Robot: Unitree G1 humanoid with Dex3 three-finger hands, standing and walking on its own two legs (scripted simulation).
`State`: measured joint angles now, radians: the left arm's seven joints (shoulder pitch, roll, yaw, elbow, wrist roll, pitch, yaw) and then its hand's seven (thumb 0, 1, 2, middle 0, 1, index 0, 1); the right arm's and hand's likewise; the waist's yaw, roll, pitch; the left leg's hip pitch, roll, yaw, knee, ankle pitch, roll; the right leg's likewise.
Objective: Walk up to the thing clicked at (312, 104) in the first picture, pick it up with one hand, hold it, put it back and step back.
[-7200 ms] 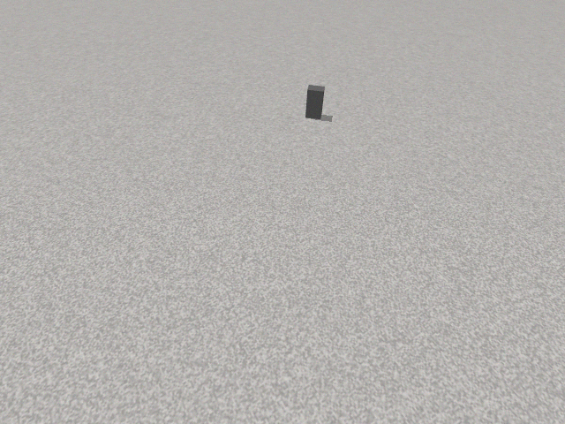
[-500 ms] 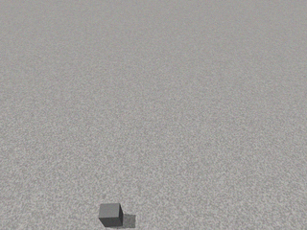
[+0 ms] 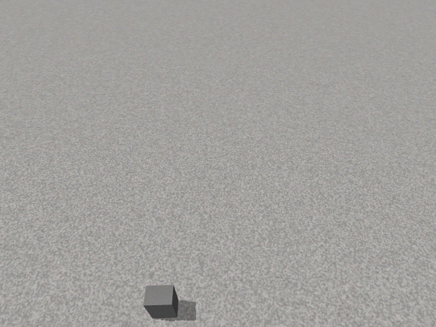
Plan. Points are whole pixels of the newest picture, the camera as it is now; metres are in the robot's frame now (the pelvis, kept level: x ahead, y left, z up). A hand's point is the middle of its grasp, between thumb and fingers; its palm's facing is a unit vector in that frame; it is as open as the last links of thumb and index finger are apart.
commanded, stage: stand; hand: left
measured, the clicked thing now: (162, 302) +0.35 +0.22 -0.68
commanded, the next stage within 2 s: go down in 2.00 s
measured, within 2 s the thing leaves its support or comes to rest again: neither
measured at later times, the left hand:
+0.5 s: hand out of the picture +0.06 +0.25 -0.16, palm faces -0.01 -0.94 -0.34, open 7.4 cm
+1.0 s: hand out of the picture +0.06 +0.25 -0.16, palm faces -0.01 -0.94 -0.34, open 7.4 cm
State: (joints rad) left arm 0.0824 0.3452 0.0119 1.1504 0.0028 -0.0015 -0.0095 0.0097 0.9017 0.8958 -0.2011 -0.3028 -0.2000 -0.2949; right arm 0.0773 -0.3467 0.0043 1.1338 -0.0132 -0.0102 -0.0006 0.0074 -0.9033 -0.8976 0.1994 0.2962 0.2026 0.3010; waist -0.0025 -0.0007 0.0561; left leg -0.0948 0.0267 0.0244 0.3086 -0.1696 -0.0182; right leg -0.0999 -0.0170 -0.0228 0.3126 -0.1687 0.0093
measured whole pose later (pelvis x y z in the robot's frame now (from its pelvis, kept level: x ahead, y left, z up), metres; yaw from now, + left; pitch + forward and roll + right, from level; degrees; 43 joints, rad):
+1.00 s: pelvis +0.00 +0.00 +0.00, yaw +1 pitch -2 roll +0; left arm 0.12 0.35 0.00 1.14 0.01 0.00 -0.01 0.01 0.90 0.90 -0.20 -0.30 -0.20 -0.30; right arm 0.11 -0.35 0.01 1.14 -0.02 -0.01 0.01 0.01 -0.90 -0.90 0.20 0.30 0.20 0.30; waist 0.00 0.00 0.04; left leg -0.11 0.03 0.01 0.31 -0.17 -0.02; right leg -0.11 -0.02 -0.03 0.32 -0.17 0.01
